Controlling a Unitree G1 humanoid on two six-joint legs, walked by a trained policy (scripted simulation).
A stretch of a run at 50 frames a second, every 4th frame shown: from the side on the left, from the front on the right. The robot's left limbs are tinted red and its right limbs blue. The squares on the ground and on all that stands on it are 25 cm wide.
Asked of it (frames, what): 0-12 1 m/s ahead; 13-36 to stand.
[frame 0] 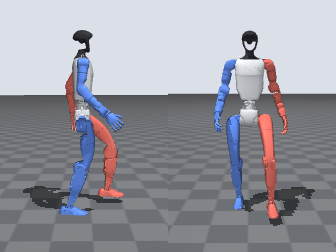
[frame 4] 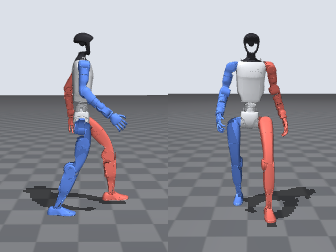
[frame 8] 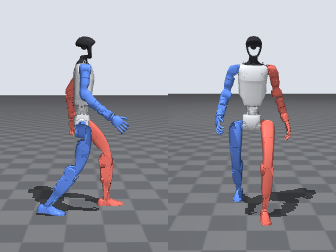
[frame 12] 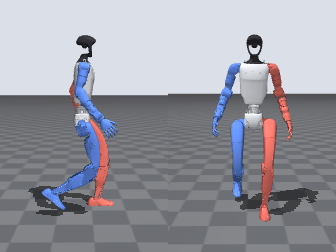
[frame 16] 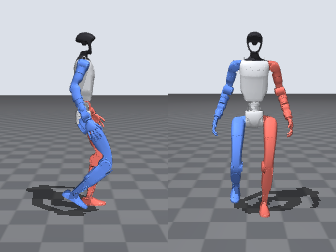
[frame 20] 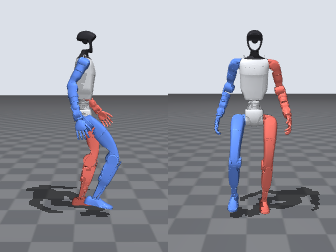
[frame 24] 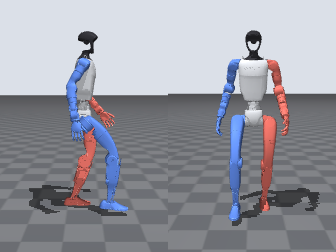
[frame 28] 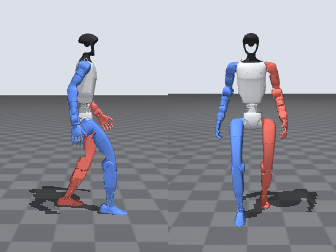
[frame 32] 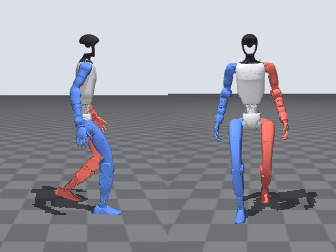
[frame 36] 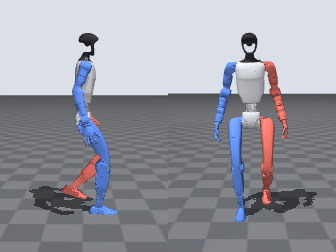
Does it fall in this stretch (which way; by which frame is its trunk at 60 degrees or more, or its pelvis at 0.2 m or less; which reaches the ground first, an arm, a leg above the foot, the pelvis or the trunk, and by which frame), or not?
no
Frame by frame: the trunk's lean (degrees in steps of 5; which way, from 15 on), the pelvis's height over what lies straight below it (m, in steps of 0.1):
0: 0, 0.8
4: 0, 0.8
8: 5, 0.7
12: 5, 0.7
16: 0, 0.8
20: 0, 0.8
24: 5, 0.8
28: 5, 0.8
32: 5, 0.8
36: 5, 0.8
